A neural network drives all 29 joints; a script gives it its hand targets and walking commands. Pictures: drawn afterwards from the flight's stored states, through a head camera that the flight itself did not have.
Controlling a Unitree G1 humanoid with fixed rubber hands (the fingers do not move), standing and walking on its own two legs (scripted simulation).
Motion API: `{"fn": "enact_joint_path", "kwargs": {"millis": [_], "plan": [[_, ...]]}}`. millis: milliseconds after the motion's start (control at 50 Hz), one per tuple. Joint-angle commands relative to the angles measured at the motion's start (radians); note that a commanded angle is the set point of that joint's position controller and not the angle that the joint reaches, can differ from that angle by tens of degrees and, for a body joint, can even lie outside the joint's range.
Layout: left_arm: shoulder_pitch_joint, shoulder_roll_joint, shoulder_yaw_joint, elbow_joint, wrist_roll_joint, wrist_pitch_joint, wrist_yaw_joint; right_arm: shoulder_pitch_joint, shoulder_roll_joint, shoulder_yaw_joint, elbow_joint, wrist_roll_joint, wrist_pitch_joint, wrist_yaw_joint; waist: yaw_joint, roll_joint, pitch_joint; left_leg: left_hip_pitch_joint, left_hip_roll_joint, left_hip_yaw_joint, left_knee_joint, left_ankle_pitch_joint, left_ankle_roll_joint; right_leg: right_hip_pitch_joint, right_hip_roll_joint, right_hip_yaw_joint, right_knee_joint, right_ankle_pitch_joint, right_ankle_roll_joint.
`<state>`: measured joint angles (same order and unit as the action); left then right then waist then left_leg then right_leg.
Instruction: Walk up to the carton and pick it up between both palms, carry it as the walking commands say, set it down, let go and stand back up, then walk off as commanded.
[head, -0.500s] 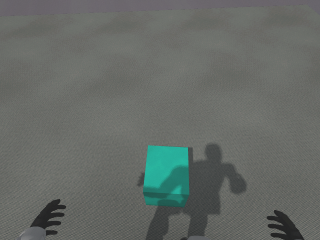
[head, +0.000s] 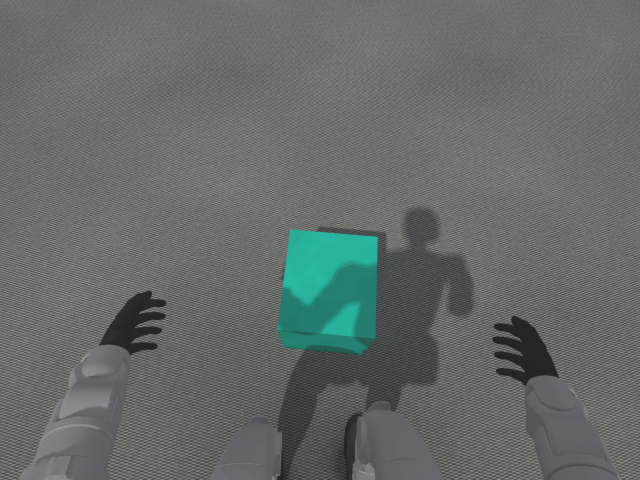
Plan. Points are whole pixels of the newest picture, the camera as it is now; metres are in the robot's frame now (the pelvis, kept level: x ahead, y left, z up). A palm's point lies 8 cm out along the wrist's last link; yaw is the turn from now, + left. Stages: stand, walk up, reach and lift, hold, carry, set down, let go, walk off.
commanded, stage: reach and lift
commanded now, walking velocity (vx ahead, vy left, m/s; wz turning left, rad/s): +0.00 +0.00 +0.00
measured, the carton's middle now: (328, 295) +0.48 -0.02 -0.59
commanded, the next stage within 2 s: none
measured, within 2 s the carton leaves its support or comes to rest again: neither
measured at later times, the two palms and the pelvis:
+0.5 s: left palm (183, 266) +0.39 +0.22 -0.13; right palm (491, 299) +0.35 -0.25 -0.13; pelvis -0.07 +0.01 -0.05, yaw +0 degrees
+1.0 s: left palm (212, 239) +0.47 +0.20 -0.19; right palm (453, 261) +0.43 -0.23 -0.19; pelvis -0.05 +0.00 -0.07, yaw +2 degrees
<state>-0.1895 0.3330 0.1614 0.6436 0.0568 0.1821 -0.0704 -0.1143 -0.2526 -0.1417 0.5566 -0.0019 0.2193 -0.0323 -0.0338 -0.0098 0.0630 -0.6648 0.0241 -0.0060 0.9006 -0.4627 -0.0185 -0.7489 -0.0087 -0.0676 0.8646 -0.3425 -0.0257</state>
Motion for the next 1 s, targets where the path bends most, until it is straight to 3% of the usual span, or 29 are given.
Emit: {"fn": "enact_joint_path", "kwargs": {"millis": [0,160,400,500,600,720,820,880,980], "plan": [[-0.128,0.126,0.019,-0.063,-0.026,-0.012,0.021,-0.082,-0.142,-0.041,-0.047,0.002,-0.022,0.005,-0.015,0.065,-0.473,-0.094,-0.064,0.008,-0.065,0.450,-0.002,0.370,0.038,0.072,0.038,0.543,0.054],[-0.427,0.116,0.010,-0.027,-0.076,0.041,0.050,-0.423,-0.205,-0.086,0.004,0.030,0.011,0.038,-0.027,0.052,-0.540,-0.162,-0.048,-0.016,-0.056,0.207,-0.001,0.109,0.033,0.034,0.063,0.230,0.044],[-0.858,0.148,0.049,0.146,-0.096,0.043,0.052,-0.842,-0.188,-0.141,0.149,0.029,0.004,0.045,-0.024,0.019,-0.727,-0.326,-0.066,-0.006,-0.023,0.095,0.009,0.018,0.031,0.038,0.082,0.136,0.050],[-0.985,0.150,0.061,0.214,-0.102,0.005,0.049,-0.963,-0.174,-0.164,0.190,0.023,-0.029,0.032,-0.027,0.026,-0.826,-0.417,-0.078,-0.002,0.011,0.126,0.008,0.004,0.033,0.049,0.116,0.199,0.049],[-1.065,0.168,0.084,0.249,-0.103,-0.038,0.038,-1.032,-0.149,-0.179,0.208,0.016,-0.064,0.015,-0.029,0.013,-0.952,-0.580,-0.096,0.012,0.053,0.190,0.008,0.081,0.032,0.082,0.167,0.373,0.047],[-1.170,0.168,0.105,0.214,-0.099,-0.066,0.025,-1.143,-0.112,-0.209,0.166,0.002,-0.085,0.001,-0.036,0.018,-1.130,-0.708,-0.111,0.018,0.086,0.285,0.008,0.192,0.035,0.122,0.214,0.579,0.043],[-1.137,0.145,0.144,0.165,-0.060,-0.073,0.025,-1.094,-0.087,-0.254,0.117,-0.037,-0.093,0.008,-0.044,0.029,-1.235,-0.731,-0.113,0.027,0.098,0.414,-0.005,0.249,0.034,0.121,0.235,0.762,0.042],[-1.100,0.125,0.165,0.149,-0.029,-0.073,0.025,-1.059,-0.072,-0.273,0.109,-0.049,-0.096,0.021,-0.032,0.039,-1.213,-0.738,-0.112,0.030,0.098,0.447,-0.009,0.209,0.034,0.119,0.233,0.775,0.044],[-1.107,0.089,0.166,0.128,-0.020,-0.076,0.022,-1.059,-0.081,-0.293,0.121,-0.056,-0.108,0.041,-0.042,0.058,-1.122,-0.746,-0.110,0.025,0.121,0.410,-0.011,0.035,0.037,0.103,0.238,0.658,0.039]]}}
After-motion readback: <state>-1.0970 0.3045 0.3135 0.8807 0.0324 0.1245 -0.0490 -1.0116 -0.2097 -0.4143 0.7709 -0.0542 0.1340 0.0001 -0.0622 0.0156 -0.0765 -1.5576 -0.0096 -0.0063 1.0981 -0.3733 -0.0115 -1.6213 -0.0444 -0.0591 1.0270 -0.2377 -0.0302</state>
